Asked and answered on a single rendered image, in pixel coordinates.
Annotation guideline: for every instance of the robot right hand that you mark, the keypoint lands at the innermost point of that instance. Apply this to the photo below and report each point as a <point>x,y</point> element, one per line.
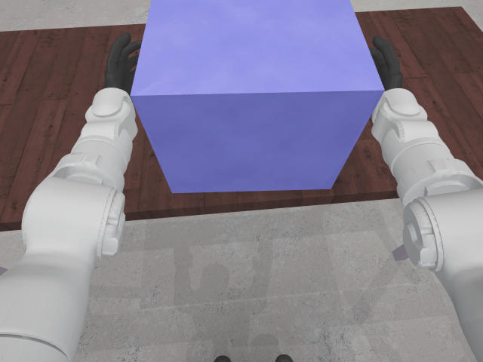
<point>387,63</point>

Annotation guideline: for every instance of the carton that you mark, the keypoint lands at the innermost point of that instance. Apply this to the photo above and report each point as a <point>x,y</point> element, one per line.
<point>253,95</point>

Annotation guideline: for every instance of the robot right forearm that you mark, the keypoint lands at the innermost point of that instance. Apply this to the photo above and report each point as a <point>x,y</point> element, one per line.
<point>418,159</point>

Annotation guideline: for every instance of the robot right upper arm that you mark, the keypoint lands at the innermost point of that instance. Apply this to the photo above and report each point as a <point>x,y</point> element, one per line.
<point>444,233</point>

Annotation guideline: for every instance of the robot left hand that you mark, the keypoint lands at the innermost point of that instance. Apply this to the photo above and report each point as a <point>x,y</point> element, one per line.
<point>118,73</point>

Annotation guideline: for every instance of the robot left upper arm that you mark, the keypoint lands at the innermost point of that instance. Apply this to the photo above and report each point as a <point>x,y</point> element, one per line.
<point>44,296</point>

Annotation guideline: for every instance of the table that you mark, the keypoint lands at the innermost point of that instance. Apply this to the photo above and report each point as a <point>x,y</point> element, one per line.
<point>49,77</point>

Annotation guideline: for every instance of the robot left forearm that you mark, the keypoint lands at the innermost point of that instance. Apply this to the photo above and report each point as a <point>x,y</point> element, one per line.
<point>102,152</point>

